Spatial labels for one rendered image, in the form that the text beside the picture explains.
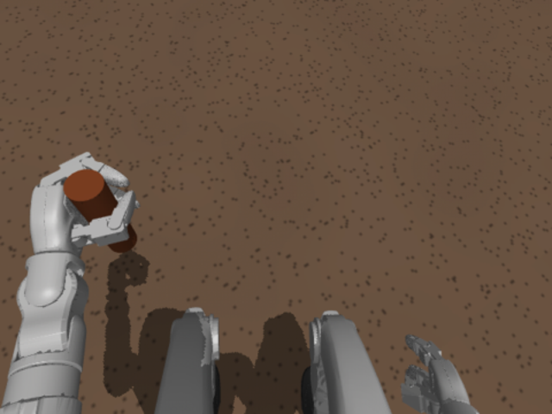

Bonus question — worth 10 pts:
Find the can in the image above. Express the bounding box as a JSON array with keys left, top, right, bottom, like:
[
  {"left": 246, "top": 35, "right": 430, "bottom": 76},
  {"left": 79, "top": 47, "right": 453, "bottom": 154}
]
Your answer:
[{"left": 63, "top": 169, "right": 137, "bottom": 253}]

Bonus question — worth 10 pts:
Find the right robot hand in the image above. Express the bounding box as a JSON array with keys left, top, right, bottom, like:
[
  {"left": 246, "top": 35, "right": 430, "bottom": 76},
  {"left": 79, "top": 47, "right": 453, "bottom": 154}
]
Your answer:
[{"left": 400, "top": 335, "right": 470, "bottom": 414}]

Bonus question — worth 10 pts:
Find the left robot hand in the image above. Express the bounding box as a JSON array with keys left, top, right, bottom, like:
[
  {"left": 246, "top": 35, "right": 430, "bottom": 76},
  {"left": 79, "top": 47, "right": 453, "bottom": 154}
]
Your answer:
[{"left": 29, "top": 152, "right": 141, "bottom": 257}]

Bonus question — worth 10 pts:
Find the left robot arm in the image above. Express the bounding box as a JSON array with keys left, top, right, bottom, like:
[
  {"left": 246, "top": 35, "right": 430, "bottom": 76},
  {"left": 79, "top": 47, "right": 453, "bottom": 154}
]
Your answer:
[{"left": 0, "top": 251, "right": 89, "bottom": 414}]

